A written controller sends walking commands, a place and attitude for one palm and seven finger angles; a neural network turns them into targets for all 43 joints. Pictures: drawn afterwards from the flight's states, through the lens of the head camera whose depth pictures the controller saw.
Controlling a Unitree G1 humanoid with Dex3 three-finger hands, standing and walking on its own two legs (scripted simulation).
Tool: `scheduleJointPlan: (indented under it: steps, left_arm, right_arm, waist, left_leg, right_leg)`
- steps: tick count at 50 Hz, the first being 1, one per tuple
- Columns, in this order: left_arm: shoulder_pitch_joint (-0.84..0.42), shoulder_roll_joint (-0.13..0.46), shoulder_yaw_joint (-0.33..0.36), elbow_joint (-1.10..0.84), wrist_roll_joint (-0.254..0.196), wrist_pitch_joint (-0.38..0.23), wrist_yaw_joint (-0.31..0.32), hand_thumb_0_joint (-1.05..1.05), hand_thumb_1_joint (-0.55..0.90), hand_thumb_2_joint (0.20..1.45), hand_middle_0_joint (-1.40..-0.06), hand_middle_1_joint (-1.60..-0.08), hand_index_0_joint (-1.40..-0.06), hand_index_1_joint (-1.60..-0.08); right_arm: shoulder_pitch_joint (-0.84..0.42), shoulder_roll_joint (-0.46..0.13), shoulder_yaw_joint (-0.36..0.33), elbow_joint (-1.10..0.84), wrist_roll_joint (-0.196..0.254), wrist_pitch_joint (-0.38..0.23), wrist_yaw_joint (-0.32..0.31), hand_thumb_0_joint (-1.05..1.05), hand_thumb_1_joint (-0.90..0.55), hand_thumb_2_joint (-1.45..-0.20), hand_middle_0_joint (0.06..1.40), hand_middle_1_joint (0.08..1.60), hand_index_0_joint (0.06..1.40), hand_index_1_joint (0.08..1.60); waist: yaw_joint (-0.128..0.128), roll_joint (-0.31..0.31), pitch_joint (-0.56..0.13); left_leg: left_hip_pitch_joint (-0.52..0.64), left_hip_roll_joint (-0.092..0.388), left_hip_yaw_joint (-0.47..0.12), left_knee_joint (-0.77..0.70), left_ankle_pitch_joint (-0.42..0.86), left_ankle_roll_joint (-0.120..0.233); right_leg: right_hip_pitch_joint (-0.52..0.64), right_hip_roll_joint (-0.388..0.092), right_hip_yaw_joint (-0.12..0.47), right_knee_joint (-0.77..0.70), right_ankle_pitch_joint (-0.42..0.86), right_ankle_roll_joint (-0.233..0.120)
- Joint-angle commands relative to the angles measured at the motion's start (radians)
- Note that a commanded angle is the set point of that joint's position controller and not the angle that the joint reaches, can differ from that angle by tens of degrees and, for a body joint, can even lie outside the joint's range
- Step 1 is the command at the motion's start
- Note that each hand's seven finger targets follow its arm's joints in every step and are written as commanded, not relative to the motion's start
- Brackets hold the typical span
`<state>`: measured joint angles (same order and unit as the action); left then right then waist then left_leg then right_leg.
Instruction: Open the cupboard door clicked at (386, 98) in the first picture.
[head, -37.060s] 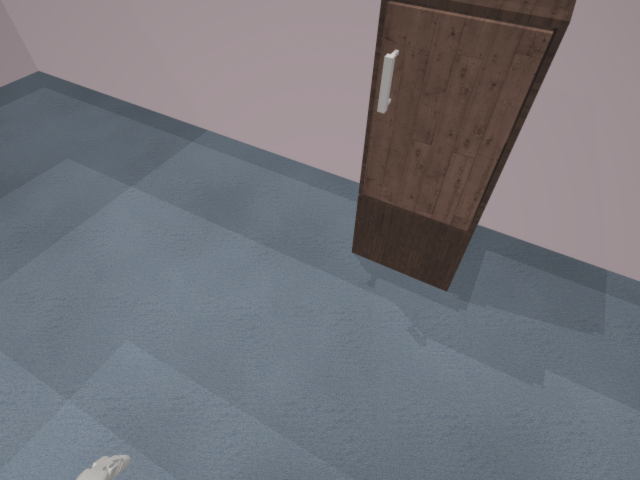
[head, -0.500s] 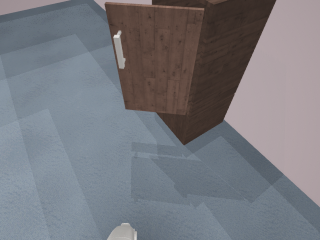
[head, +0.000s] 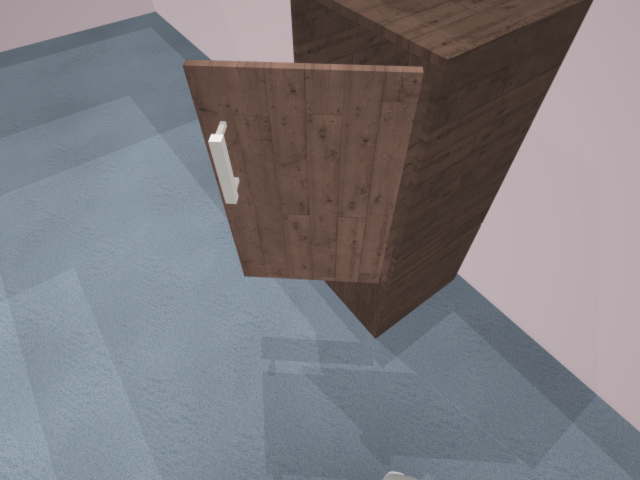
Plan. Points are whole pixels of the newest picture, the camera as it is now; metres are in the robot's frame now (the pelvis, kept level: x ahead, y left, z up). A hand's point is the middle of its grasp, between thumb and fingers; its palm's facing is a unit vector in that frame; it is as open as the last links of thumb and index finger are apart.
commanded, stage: come to a stop and stand still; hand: left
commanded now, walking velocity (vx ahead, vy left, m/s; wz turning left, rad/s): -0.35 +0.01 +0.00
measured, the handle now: (227, 164) +0.61 +0.21 +0.01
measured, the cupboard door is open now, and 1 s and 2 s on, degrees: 50 50 50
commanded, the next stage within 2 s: look again from close up in 1.50 s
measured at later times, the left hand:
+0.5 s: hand out of the picture +0.11 +0.23 -0.19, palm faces +0.06 -0.98 -0.21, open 7.3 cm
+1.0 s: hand out of the picture +0.02 +0.17 -0.17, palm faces +0.02 -0.98 -0.18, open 7.3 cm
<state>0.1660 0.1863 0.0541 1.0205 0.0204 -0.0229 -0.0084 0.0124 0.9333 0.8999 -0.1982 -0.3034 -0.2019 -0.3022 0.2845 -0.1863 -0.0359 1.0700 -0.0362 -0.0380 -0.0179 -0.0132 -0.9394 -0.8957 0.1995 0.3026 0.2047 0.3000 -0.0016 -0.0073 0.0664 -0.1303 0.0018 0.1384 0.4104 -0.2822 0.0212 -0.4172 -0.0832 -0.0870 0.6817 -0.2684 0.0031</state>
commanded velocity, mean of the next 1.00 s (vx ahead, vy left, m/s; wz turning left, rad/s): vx -0.06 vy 0.01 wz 0.00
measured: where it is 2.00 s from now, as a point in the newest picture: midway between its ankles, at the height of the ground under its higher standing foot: outside the picture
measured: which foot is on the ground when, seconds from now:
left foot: down 0.00-0.06, up 0.08-0.40, down 0.42-1.00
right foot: up 0.00-0.02, down 0.04-0.42, up 0.44-0.84, down 0.86-1.00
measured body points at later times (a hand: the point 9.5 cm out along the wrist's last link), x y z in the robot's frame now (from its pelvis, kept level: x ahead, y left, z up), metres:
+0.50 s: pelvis +0.04 +0.03 -0.01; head +0.08 +0.06 +0.44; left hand +0.11 +0.28 -0.17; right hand +0.11 -0.21 -0.15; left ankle +0.08 +0.13 -0.74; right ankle +0.04 -0.10 -0.71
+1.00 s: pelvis +0.02 +0.00 +0.00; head +0.03 -0.01 +0.45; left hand +0.02 +0.22 -0.15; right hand +0.01 -0.24 -0.16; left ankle +0.06 +0.12 -0.73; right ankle -0.05 -0.12 -0.74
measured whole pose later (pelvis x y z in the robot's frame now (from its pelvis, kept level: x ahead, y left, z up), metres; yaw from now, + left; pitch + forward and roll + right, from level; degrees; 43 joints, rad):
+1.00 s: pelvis +0.02 +0.00 +0.00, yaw -1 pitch +1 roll +0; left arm 0.31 0.14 0.02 1.09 0.01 -0.01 0.02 0.01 0.91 0.90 -0.20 -0.30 -0.20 -0.30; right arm 0.29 -0.20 -0.04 1.10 -0.03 0.03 0.00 0.00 -0.91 -0.90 0.20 0.30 0.20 0.30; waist 0.00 0.01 0.01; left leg -0.33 0.01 0.04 0.56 -0.27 -0.02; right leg -0.10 -0.02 -0.03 0.40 -0.32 0.00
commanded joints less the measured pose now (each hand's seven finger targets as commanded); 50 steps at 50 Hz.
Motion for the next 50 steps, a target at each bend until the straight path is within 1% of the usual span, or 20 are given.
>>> scheduleJointPlan:
  steps: [1, 2, 3, 4, 6, 11, 18, 19, 20, 21, 23, 28, 35, 40, 41, 43, 44, 45, 47, 50]
  left_arm:
    - [0.169, 0.094, 0.012, 0.008, 0.006, -0.020, 0.002, 0.000, 0.900, 0.900, -0.200, -0.300, -0.200, -0.300]
    - [0.217, 0.160, 0.020, 0.026, 0.005, -0.028, 0.014, 0.000, 0.900, 0.900, -0.200, -0.300, -0.200, -0.300]
    - [0.235, 0.192, 0.015, 0.034, -0.007, -0.028, 0.020, 0.000, 0.900, 0.900, -0.200, -0.300, -0.200, -0.300]
    - [0.184, 0.176, 0.003, 0.021, -0.006, -0.025, 0.029, 0.000, 0.900, 0.900, -0.200, -0.300, -0.200, -0.300]
    - [0.098, 0.156, 0.002, 0.003, -0.005, -0.020, 0.048, 0.000, 0.900, 0.900, -0.200, -0.300, -0.200, -0.300]
    - [0.065, 0.190, 0.029, -0.021, -0.008, 0.012, 0.056, 0.000, 0.900, 0.900, -0.200, -0.300, -0.200, -0.300]
    - [-0.024, 0.173, 0.035, -0.059, -0.001, 0.038, 0.053, 0.000, 0.900, 0.900, -0.200, -0.300, -0.200, -0.300]
    - [-0.014, 0.149, 0.028, -0.065, -0.007, 0.044, 0.049, 0.000, 0.900, 0.900, -0.200, -0.300, -0.200, -0.300]
    - [0.035, 0.087, 0.018, -0.075, -0.013, 0.055, 0.046, 0.000, 0.900, 0.900, -0.200, -0.300, -0.200, -0.300]
    - [0.033, 0.068, 0.011, -0.084, -0.017, 0.064, 0.051, 0.000, 0.900, 0.900, -0.200, -0.300, -0.200, -0.300]
    - [0.050, 0.084, 0.020, -0.085, -0.007, 0.072, 0.044, 0.000, 0.900, 0.900, -0.200, -0.300, -0.200, -0.300]
    - [0.089, 0.097, 0.025, -0.037, -0.003, 0.071, 0.024, 0.000, 0.900, 0.900, -0.200, -0.300, -0.200, -0.300]
    - [0.071, 0.072, 0.010, -0.049, -0.001, 0.066, 0.009, 0.000, 0.900, 0.900, -0.200, -0.300, -0.200, -0.300]
    - [0.215, 0.042, 0.001, 0.018, -0.008, 0.054, 0.009, 0.000, 0.900, 0.900, -0.200, -0.300, -0.200, -0.300]
    - [0.258, 0.058, 0.003, 0.035, -0.005, 0.048, 0.014, 0.000, 0.900, 0.900, -0.200, -0.300, -0.200, -0.300]
    - [0.239, 0.153, 0.011, 0.036, 0.002, 0.026, 0.028, 0.000, 0.900, 0.900, -0.200, -0.300, -0.200, -0.300]
    - [0.166, 0.162, 0.003, 0.008, 0.001, 0.022, 0.030, 0.000, 0.900, 0.900, -0.200, -0.300, -0.200, -0.300]
    - [0.115, 0.167, 0.000, -0.007, 0.003, 0.022, 0.025, 0.000, 0.900, 0.900, -0.200, -0.300, -0.200, -0.300]
    - [0.123, 0.107, -0.013, 0.022, -0.006, -0.012, 0.031, 0.000, 0.900, 0.900, -0.200, -0.300, -0.200, -0.300]
    - [0.149, 0.106, -0.015, 0.044, -0.007, -0.019, 0.034, 0.000, 0.900, 0.900, -0.200, -0.300, -0.200, -0.300]
  right_arm:
    - [0.012, -0.081, -0.006, -0.029, 0.019, -0.007, -0.004, 0.000, -0.900, -0.900, 0.200, 0.300, 0.200, 0.300]
    - [0.026, -0.046, 0.003, -0.043, 0.025, -0.005, 0.000, 0.000, -0.900, -0.900, 0.200, 0.300, 0.200, 0.300]
    - [0.041, -0.056, 0.004, -0.039, 0.028, 0.009, -0.006, 0.000, -0.900, -0.900, 0.200, 0.300, 0.200, 0.300]
    - [0.038, -0.038, 0.007, -0.030, 0.033, 0.019, -0.011, 0.000, -0.900, -0.900, 0.200, 0.300, 0.200, 0.300]
    - [0.050, -0.053, 0.001, -0.005, 0.041, 0.043, -0.021, 0.000, -0.900, -0.900, 0.200, 0.300, 0.200, 0.300]
    - [0.008, -0.053, -0.012, -0.018, 0.035, 0.080, -0.012, 0.000, -0.900, -0.900, 0.200, 0.300, 0.200, 0.300]
    - [0.042, -0.055, -0.031, -0.045, 0.028, 0.088, -0.003, 0.000, -0.900, -0.900, 0.200, 0.300, 0.200, 0.300]
    - [0.057, -0.081, -0.033, -0.045, 0.023, 0.079, -0.001, 0.000, -0.900, -0.900, 0.200, 0.300, 0.200, 0.300]
    - [0.050, -0.151, -0.044, -0.066, 0.013, 0.065, -0.001, 0.000, -0.900, -0.900, 0.200, 0.300, 0.200, 0.300]
    - [0.033, -0.211, -0.053, -0.094, 0.005, 0.065, -0.012, 0.000, -0.900, -0.900, 0.200, 0.300, 0.200, 0.300]
    - [-0.063, -0.171, -0.035, -0.129, 0.003, 0.053, -0.022, 0.000, -0.900, -0.900, 0.200, 0.300, 0.200, 0.300]
    - [-0.090, -0.150, -0.021, -0.133, 0.006, 0.041, -0.034, 0.000, -0.900, -0.900, 0.200, 0.300, 0.200, 0.300]
    - [0.005, -0.182, -0.047, -0.088, 0.003, 0.042, -0.027, 0.000, -0.900, -0.900, 0.200, 0.300, 0.200, 0.300]
    - [-0.040, -0.181, -0.052, -0.070, 0.005, 0.052, -0.016, 0.000, -0.900, -0.900, 0.200, 0.300, 0.200, 0.300]
    - [-0.044, -0.152, -0.050, -0.068, 0.011, 0.055, -0.013, 0.000, -0.900, -0.900, 0.200, 0.300, 0.200, 0.300]
    - [-0.076, -0.039, -0.020, -0.085, 0.023, 0.055, -0.001, 0.000, -0.900, -0.900, 0.200, 0.300, 0.200, 0.300]
    - [-0.095, -0.062, -0.017, -0.092, 0.014, 0.055, 0.010, 0.000, -0.900, -0.900, 0.200, 0.300, 0.200, 0.300]
    - [-0.084, -0.058, -0.016, -0.092, 0.013, 0.049, 0.020, 0.000, -0.900, -0.900, 0.200, 0.300, 0.200, 0.300]
    - [-0.044, -0.053, -0.012, -0.045, 0.008, 0.037, 0.015, 0.000, -0.900, -0.900, 0.200, 0.300, 0.200, 0.300]
    - [-0.005, -0.058, -0.006, -0.012, 0.017, 0.026, 0.006, 0.000, -0.900, -0.900, 0.200, 0.300, 0.200, 0.300]
  waist:
    - [0.062, -0.024, -0.066]
    - [0.069, -0.200, -0.082]
    - [0.061, -0.225, -0.118]
    - [0.047, -0.150, -0.108]
    - [0.020, -0.236, -0.138]
    - [0.031, -0.124, -0.150]
    - [-0.028, -0.165, -0.112]
    - [-0.033, -0.071, -0.119]
    - [-0.018, 0.181, -0.133]
    - [-0.034, 0.287, -0.120]
    - [-0.001, 0.163, -0.086]
    - [0.005, 0.104, -0.084]
    - [-0.051, 0.143, -0.128]
    - [0.004, 0.169, -0.100]
    - [0.018, 0.108, -0.091]
    - [0.018, -0.202, -0.009]
    - [0.012, -0.190, 0.050]
    - [-0.007, -0.121, 0.026]
    - [-0.008, -0.235, 0.033]
    - [-0.004, -0.141, 0.013]
  left_leg:
    - [-0.202, 0.122, -0.056, 0.099, 0.123, 0.024]
    - [-0.327, 0.029, -0.004, 0.215, -0.054, -0.029]
    - [-0.284, 0.018, -0.024, 0.343, -0.321, -0.054]
    - [-0.241, 0.034, -0.088, 0.396, -0.348, -0.055]
    - [-0.249, 0.047, -0.129, 0.440, -0.301, -0.061]
    - [-0.263, -0.001, -0.086, 0.421, -0.205, -0.088]
    - [-0.078, 0.011, -0.085, 0.125, 0.065, -0.076]
    - [0.002, 0.063, -0.114, 0.030, 0.191, -0.057]
    - [0.004, 0.263, -0.364, -0.052, 0.404, 0.029]
    - [-0.108, 0.392, -0.491, -0.127, 0.490, 0.148]
    - [-0.239, 0.357, -0.409, -0.157, 0.210, 0.184]
    - [-0.112, 0.291, -0.346, -0.166, 0.094, 0.134]
    - [0.013, 0.303, -0.362, -0.184, 0.027, 0.125]
    - [-0.149, 0.204, -0.260, -0.203, -0.153, 0.046]
    - [-0.199, 0.150, -0.217, -0.161, -0.188, 0.011]
    - [-0.295, 0.012, -0.091, 0.089, -0.113, -0.057]
    - [-0.272, 0.023, -0.108, 0.166, -0.110, -0.046]
    - [-0.220, 0.005, -0.097, 0.202, -0.096, -0.037]
    - [-0.240, 0.022, -0.114, 0.201, 0.000, -0.035]
    - [-0.176, 0.017, -0.106, 0.111, 0.057, -0.042]
  right_leg:
    - [0.377, -0.030, 0.080, -0.223, 0.218, -0.030]
    - [0.471, -0.203, 0.283, -0.288, 0.441, -0.103]
    - [0.448, -0.340, 0.350, -0.348, 0.656, -0.206]
    - [0.381, -0.337, 0.320, -0.336, 0.800, -0.236]
    - [0.395, -0.285, 0.237, -0.256, 1.065, -0.227]
    - [0.412, -0.255, 0.152, -0.244, 1.055, -0.206]
    - [0.199, -0.187, 0.102, -0.206, 0.544, -0.123]
    - [0.130, -0.141, 0.078, -0.145, 0.342, -0.076]
    - [0.030, -0.011, 0.007, -0.012, -0.047, -0.005]
    - [0.034, 0.069, 0.047, 0.204, -0.358, 0.012]
    - [0.068, 0.056, 0.127, 0.373, -0.303, -0.007]
    - [-0.030, 0.054, 0.142, 0.379, -0.164, 0.017]
    - [0.015, 0.049, 0.082, 0.138, -0.222, 0.017]
    - [0.287, 0.097, -0.015, -0.227, -0.098, -0.012]
    - [0.360, 0.081, 0.009, -0.342, -0.062, -0.022]
    - [0.258, -0.180, 0.330, -0.570, -0.326, -0.117]
    - [0.133, -0.235, 0.359, -0.605, -0.391, -0.153]
    - [0.102, -0.218, 0.328, -0.565, -0.323, -0.154]
    - [0.203, -0.150, 0.251, -0.486, 0.044, -0.131]
    - [0.270, -0.157, 0.196, -0.356, 0.378, -0.115]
